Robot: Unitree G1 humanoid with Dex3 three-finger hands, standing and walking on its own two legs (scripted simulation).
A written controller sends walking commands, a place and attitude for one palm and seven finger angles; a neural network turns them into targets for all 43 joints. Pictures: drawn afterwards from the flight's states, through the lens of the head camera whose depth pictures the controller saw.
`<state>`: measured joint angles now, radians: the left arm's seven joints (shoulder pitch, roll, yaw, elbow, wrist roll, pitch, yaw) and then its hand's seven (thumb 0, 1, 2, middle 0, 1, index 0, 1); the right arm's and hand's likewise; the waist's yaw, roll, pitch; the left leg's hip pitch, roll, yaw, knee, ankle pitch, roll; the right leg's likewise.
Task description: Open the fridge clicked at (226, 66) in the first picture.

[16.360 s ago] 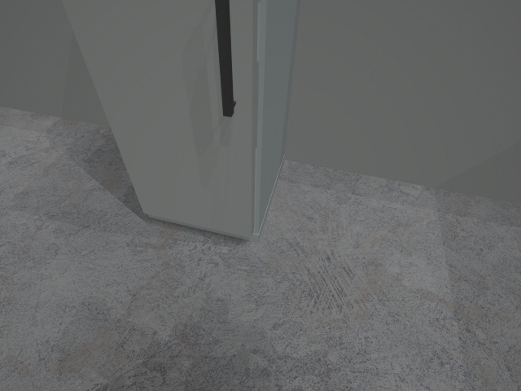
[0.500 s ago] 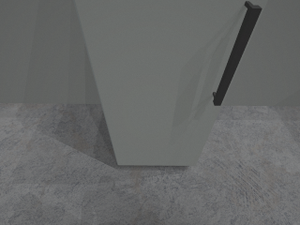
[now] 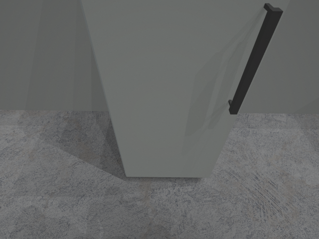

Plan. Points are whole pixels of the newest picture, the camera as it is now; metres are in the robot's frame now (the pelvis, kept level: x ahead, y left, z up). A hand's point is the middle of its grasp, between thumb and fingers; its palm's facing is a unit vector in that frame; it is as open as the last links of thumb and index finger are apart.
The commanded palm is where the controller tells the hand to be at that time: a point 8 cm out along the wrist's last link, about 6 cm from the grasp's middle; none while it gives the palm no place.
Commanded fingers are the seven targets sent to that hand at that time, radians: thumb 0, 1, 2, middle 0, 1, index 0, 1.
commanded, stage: look again from close up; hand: right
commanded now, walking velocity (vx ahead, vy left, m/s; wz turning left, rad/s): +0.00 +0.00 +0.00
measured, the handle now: (247, 68) +0.58 -0.24 +0.15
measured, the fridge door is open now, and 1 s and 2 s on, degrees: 0 0 0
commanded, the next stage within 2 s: shuffle to correct the standing spot in 0.10 s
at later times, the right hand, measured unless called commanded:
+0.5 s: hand out of the picture -0.01 -0.18 -0.19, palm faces +0.10 +0.98 -0.15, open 7.4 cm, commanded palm none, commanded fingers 0.00 -0.90 -0.90 0.20 0.30 0.20 0.30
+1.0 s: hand out of the picture +0.12 -0.23 -0.17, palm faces +0.11 +0.97 -0.21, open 7.3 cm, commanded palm none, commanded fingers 0.00 -0.90 -0.90 0.20 0.30 0.20 0.30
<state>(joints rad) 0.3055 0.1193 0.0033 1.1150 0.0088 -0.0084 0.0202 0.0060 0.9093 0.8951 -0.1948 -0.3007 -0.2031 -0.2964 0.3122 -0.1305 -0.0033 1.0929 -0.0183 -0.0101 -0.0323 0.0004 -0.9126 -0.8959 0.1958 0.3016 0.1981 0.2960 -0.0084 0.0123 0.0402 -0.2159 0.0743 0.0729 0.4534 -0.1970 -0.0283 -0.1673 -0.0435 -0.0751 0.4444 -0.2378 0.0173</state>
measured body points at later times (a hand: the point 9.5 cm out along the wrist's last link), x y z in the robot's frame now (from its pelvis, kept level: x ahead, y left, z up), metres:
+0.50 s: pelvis +0.02 -0.02 -0.01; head +0.02 -0.03 +0.44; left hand -0.01 +0.20 -0.16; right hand -0.02 -0.23 -0.17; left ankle +0.03 +0.14 -0.74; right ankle +0.00 -0.13 -0.74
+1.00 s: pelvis +0.11 -0.06 +0.00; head +0.12 -0.05 +0.45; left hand +0.12 +0.16 -0.16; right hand +0.11 -0.29 -0.15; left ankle +0.10 +0.05 -0.74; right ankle +0.12 -0.19 -0.68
